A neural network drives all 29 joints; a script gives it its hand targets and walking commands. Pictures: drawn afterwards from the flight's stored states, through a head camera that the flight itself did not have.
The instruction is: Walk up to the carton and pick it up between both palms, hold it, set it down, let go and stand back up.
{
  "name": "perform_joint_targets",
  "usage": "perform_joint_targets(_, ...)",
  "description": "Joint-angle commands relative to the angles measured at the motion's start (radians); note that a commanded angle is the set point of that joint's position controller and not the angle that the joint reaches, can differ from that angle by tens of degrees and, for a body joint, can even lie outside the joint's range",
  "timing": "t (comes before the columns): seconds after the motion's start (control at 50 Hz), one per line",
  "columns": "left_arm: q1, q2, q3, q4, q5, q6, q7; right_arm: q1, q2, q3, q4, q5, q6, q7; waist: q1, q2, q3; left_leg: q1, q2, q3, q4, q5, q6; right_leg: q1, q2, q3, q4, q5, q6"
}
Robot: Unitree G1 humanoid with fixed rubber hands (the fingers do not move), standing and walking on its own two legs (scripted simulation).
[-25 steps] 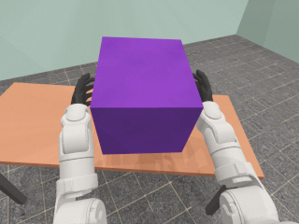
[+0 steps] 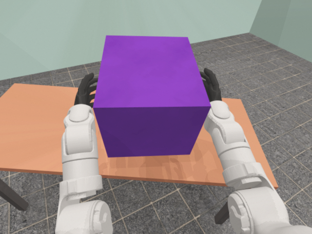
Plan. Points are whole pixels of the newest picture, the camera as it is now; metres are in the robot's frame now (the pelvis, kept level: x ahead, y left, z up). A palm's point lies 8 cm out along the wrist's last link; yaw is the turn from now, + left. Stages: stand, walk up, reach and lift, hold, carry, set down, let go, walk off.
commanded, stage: hold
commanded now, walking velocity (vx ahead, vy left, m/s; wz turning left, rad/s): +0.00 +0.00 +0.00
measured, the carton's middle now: (148, 96) +0.42 +0.01 +0.15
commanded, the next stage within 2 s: set down in 1.58 s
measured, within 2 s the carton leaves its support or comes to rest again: neither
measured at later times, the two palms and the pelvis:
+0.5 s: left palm (85, 109) +0.35 +0.16 +0.17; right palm (214, 103) +0.36 -0.15 +0.17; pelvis +0.00 +0.00 +0.00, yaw +0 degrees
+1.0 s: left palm (84, 107) +0.36 +0.17 +0.16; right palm (212, 101) +0.36 -0.14 +0.17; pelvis +0.00 +0.00 +0.00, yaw +0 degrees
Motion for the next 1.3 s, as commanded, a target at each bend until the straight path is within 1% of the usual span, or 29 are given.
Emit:
perform_joint_targets(0.0,-0.606,-0.485,-0.515,-0.175,-0.163,-0.065,-0.123,-0.663,0.514,0.414,-0.343,0.099,-0.072,0.096,-0.025,0.105,-0.446,0.132,-0.086,0.04,0.044,0.462,-0.026,0.193,0.068,-0.014,0.042,0.379,0.036)
perform_joint_targets(0.08,-0.6,-0.491,-0.516,-0.158,-0.165,-0.055,-0.119,-0.636,0.499,0.377,-0.316,0.089,-0.06,0.099,-0.038,0.113,-0.343,0.092,-0.079,0.044,0.027,0.349,-0.033,0.124,0.07,-0.023,0.024,0.235,0.024)
perform_joint_targets(0.1,-0.582,-0.498,-0.523,-0.162,-0.163,-0.048,-0.119,-0.644,0.501,0.384,-0.335,0.088,-0.059,0.099,-0.037,0.097,-0.345,0.096,-0.075,0.041,0.024,0.363,-0.033,0.127,0.072,-0.023,0.016,0.238,0.021)
perform_joint_targets(0.16,-0.586,-0.488,-0.527,-0.176,-0.168,-0.048,-0.118,-0.64,0.485,0.398,-0.336,0.098,-0.054,0.099,-0.037,0.107,-0.356,0.105,-0.076,0.034,0.042,0.415,-0.037,0.133,0.069,-0.021,0.03,0.282,0.022)
perform_joint_targets(0.2,-0.594,-0.488,-0.517,-0.164,-0.158,-0.055,-0.115,-0.634,0.485,0.387,-0.326,0.094,-0.054,0.106,-0.024,0.111,-0.346,0.101,-0.072,0.035,0.028,0.384,-0.035,0.122,0.072,-0.029,0.021,0.24,0.017)
perform_joint_targets(0.26,-0.603,-0.511,-0.559,-0.197,-0.186,-0.059,-0.102,-0.662,0.482,0.414,-0.381,0.114,-0.062,0.114,-0.02,0.113,-0.404,0.129,-0.067,0.028,0.048,0.442,-0.047,0.106,0.079,-0.025,0.028,0.25,0.012)
perform_joint_targets(0.32,-0.603,-0.497,-0.539,-0.183,-0.176,-0.058,-0.093,-0.653,0.483,0.401,-0.338,0.109,-0.059,0.118,-0.014,0.111,-0.386,0.135,-0.065,0.031,0.038,0.398,-0.037,0.096,0.075,-0.024,0.023,0.226,0.013)
perform_joint_targets(0.36,-0.587,-0.485,-0.491,-0.134,-0.15,-0.053,-0.096,-0.651,0.487,0.385,-0.3,0.086,-0.053,0.119,0.001,0.072,-0.341,0.076,-0.07,0.043,0.004,0.293,-0.016,0.116,0.071,-0.024,0.005,0.167,0.018)
perform_joint_targets(0.38,-0.595,-0.482,-0.48,-0.117,-0.149,-0.05,-0.103,-0.654,0.486,0.373,-0.288,0.073,-0.051,0.118,-0.001,0.076,-0.326,0.042,-0.073,0.046,-0.01,0.247,-0.007,0.121,0.063,-0.023,0.01,0.149,0.018)
perform_joint_targets(0.42,-0.618,-0.496,-0.491,-0.142,-0.151,-0.056,-0.11,-0.656,0.519,0.377,-0.285,0.081,-0.055,0.118,-0.002,0.083,-0.365,0.046,-0.078,0.056,-0.015,0.276,0.003,0.138,0.059,-0.015,0.016,0.205,0.026)
perform_joint_targets(0.46,-0.649,-0.503,-0.507,-0.164,-0.174,-0.064,-0.11,-0.682,0.52,0.383,-0.315,0.084,-0.063,0.112,-0.016,0.092,-0.402,0.066,-0.079,0.046,0.001,0.31,-0.013,0.151,0.061,-0.014,0.024,0.237,0.022)
perform_joint_targets(0.48,-0.667,-0.503,-0.521,-0.161,-0.184,-0.071,-0.108,-0.691,0.513,0.371,-0.31,0.083,-0.066,0.113,-0.023,0.104,-0.414,0.076,-0.077,0.043,0.01,0.306,-0.018,0.133,0.061,-0.016,0.024,0.219,0.021)
perform_joint_targets(0.5,-0.661,-0.497,-0.512,-0.134,-0.17,-0.07,-0.107,-0.705,0.519,0.377,-0.309,0.081,-0.066,0.112,-0.012,0.097,-0.394,0.081,-0.078,0.048,0.006,0.295,-0.012,0.127,0.06,-0.018,0.014,0.209,0.022)
perform_joint_targets(0.56,-0.664,-0.48,-0.453,-0.038,-0.154,-0.071,-0.112,-0.714,0.528,0.335,-0.245,0.047,-0.055,0.117,0.0,0.048,-0.314,0.006,-0.079,0.06,-0.038,0.135,0.015,0.108,0.053,-0.014,-0.001,0.082,0.026)
perform_joint_targets(0.58,-0.661,-0.478,-0.443,-0.019,-0.141,-0.07,-0.116,-0.699,0.527,0.318,-0.213,0.027,-0.051,0.12,-0.008,0.058,-0.299,-0.013,-0.073,0.057,-0.048,0.12,0.02,0.108,0.049,-0.015,-0.002,0.067,0.023)
perform_joint_targets(0.64,-0.698,-0.482,-0.425,-0.005,-0.133,-0.073,-0.125,-0.724,0.527,0.286,-0.182,0.016,-0.063,0.128,0.004,0.068,-0.324,-0.017,-0.079,0.07,-0.06,0.09,0.022,0.104,0.048,-0.011,-0.009,0.029,0.019)
perform_joint_targets(0.72,-0.727,-0.493,-0.426,0.006,-0.139,-0.088,-0.117,-0.789,0.552,0.312,-0.209,0.021,-0.087,0.131,0.016,0.064,-0.38,0.012,-0.078,0.076,-0.036,0.168,0.02,0.125,0.054,-0.021,0.007,0.101,0.026)
perform_joint_targets(0.8,-0.709,-0.499,-0.46,-0.031,-0.151,-0.092,-0.11,-0.728,0.532,0.307,-0.18,0.03,-0.089,0.128,-0.011,0.11,-0.397,0.054,-0.078,0.067,-0.004,0.244,-0.003,0.116,0.063,-0.017,0.012,0.139,0.018)
perform_joint_targets(0.9,-0.661,-0.474,-0.432,-0.033,-0.137,-0.093,-0.115,-0.709,0.527,0.335,-0.201,0.043,-0.083,0.121,0.005,0.069,-0.367,0.048,-0.08,0.057,-0.003,0.285,-0.004,0.147,0.061,-0.017,0.019,0.195,0.026)
perform_joint_targets(0.94,-0.64,-0.49,-0.443,-0.058,-0.143,-0.089,-0.118,-0.694,0.532,0.346,-0.226,0.05,-0.084,0.116,-0.004,0.064,-0.379,0.052,-0.079,0.059,-0.006,0.301,-0.004,0.17,0.063,-0.019,0.021,0.213,0.027)
perform_joint_targets(0.98,-0.675,-0.48,-0.463,-0.072,-0.153,-0.093,-0.115,-0.735,0.53,0.355,-0.242,0.065,-0.09,0.118,0.005,0.083,-0.398,0.066,-0.08,0.054,0.006,0.319,-0.009,0.15,0.065,-0.019,0.025,0.22,0.029)
perform_joint_targets(1.04,-0.673,-0.502,-0.496,-0.083,-0.168,-0.092,-0.104,-0.701,0.534,0.354,-0.239,0.066,-0.084,0.118,-0.015,0.099,-0.389,0.082,-0.077,0.054,0.012,0.322,-0.017,0.124,0.069,-0.023,0.018,0.2,0.019)
perform_joint_targets(1.08,-0.675,-0.516,-0.533,-0.136,-0.183,-0.094,-0.1,-0.683,0.522,0.363,-0.261,0.077,-0.083,0.117,-0.023,0.132,-0.4,0.077,-0.077,0.049,0.026,0.352,-0.029,0.119,0.07,-0.02,0.022,0.217,0.014)
perform_joint_targets(1.14,-0.672,-0.51,-0.536,-0.121,-0.179,-0.093,-0.09,-0.681,0.519,0.349,-0.257,0.07,-0.081,0.118,-0.026,0.118,-0.387,0.095,-0.072,0.043,0.028,0.351,-0.031,0.099,0.076,-0.024,0.016,0.199,0.014)
perform_joint_targets(1.16,-0.662,-0.502,-0.508,-0.082,-0.164,-0.087,-0.09,-0.689,0.5,0.339,-0.236,0.06,-0.075,0.121,-0.012,0.113,-0.363,0.079,-0.066,0.038,0.016,0.315,-0.028,0.092,0.075,-0.025,0.014,0.158,0.012)
perform_joint_targets(1.2,-0.65,-0.508,-0.488,-0.058,-0.155,-0.079,-0.094,-0.703,0.503,0.33,-0.237,0.05,-0.077,0.126,-0.011,0.109,-0.348,0.053,-0.068,0.042,0.014,0.282,-0.024,0.095,0.07,-0.026,0.017,0.131,0.012)
perform_joint_targets(1.22,-0.628,-0.514,-0.487,-0.087,-0.153,-0.076,-0.096,-0.689,0.519,0.351,-0.255,0.064,-0.077,0.123,-0.003,0.089,-0.361,0.072,-0.074,0.047,0.012,0.302,-0.018,0.117,0.069,-0.022,0.012,0.172,0.019)
perform_joint_targets(1.24,-0.647,-0.515,-0.497,-0.112,-0.158,-0.079,-0.096,-0.691,0.521,0.358,-0.255,0.068,-0.076,0.123,-0.004,0.098,-0.376,0.079,-0.072,0.046,0.022,0.34,-0.021,0.126,0.07,-0.016,0.023,0.201,0.018)
perform_joint_targets(1.28,-0.644,-0.495,-0.477,-0.097,-0.16,-0.08,-0.098,-0.709,0.518,0.382,-0.279,0.078,-0.075,0.118,0.006,0.072,-0.401,0.08,-0.08,0.045,0.024,0.353,-0.016,0.14,0.063,-0.017,0.032,0.254,0.027)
